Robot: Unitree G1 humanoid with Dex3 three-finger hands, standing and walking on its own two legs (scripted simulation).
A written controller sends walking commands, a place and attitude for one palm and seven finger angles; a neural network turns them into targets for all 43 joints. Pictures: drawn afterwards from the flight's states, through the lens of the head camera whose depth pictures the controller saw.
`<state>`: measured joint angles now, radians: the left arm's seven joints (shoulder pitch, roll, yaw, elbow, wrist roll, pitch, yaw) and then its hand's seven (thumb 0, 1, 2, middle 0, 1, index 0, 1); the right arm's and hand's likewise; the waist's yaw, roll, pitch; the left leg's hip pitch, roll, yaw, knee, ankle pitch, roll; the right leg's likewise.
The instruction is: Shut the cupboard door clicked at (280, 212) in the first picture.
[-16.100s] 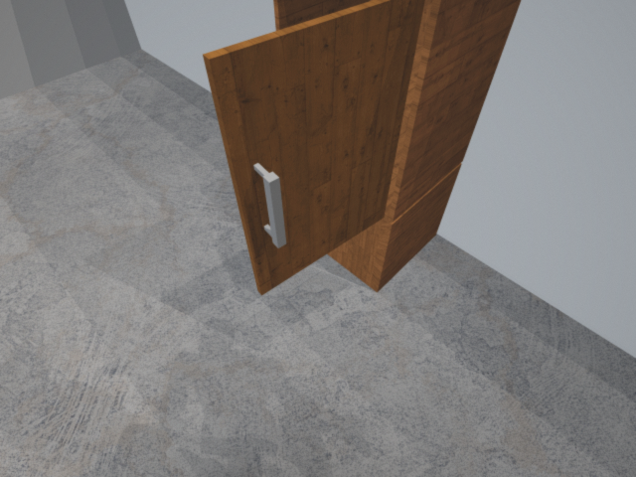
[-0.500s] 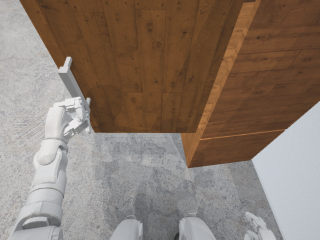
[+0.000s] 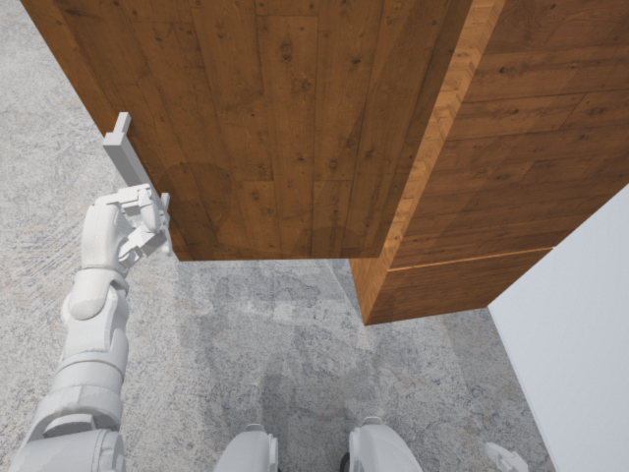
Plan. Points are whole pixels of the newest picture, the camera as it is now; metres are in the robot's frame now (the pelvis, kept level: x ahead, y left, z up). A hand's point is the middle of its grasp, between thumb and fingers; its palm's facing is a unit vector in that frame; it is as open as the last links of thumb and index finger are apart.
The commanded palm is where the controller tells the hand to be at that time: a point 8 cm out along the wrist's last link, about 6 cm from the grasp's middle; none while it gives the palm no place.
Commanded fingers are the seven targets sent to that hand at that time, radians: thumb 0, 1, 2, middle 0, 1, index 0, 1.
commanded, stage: push the door shut along its arc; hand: left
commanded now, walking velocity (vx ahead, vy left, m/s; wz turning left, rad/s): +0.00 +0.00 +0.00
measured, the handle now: (144, 175) +0.49 +0.24 +0.04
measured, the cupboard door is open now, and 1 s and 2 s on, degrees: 83 70 59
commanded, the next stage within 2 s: pull the fist back off the door in 1.86 s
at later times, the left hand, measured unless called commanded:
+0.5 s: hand (162, 202) +0.44 +0.20 +0.05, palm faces -0.08 -1.00 -0.03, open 3.2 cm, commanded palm +0.43 +0.24 +0.05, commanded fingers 0.00 0.90 0.90 -1.30 -1.50 -1.30 -1.50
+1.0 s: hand (181, 168) +0.50 +0.19 +0.05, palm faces -0.20 -0.98 -0.03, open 3.1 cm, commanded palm +0.51 +0.22 +0.05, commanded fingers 0.00 0.90 0.90 -1.30 -1.50 -1.30 -1.50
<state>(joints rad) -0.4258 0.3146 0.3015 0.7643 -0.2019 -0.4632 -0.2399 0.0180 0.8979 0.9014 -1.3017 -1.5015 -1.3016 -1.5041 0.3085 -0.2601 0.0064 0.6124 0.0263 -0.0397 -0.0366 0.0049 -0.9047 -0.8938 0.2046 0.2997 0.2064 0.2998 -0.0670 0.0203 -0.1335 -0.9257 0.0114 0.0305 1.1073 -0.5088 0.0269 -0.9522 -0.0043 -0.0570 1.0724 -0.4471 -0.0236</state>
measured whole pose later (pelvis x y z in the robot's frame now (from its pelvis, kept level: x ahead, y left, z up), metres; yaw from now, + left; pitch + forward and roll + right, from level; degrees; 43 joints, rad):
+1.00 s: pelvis -0.02 +0.01 -0.03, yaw +0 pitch +25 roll -4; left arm -1.01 0.58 0.31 1.22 -0.13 -0.36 -0.45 0.02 0.90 0.90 -1.30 -1.50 -1.30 -1.50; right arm 0.36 -0.29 0.05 0.64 0.02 -0.04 -0.03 0.00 -0.90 -0.89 0.21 0.30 0.21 0.30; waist -0.18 0.03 -0.12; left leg -1.17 0.02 -0.01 1.25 -0.52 0.04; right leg -1.16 0.00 -0.09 1.16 -0.44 -0.02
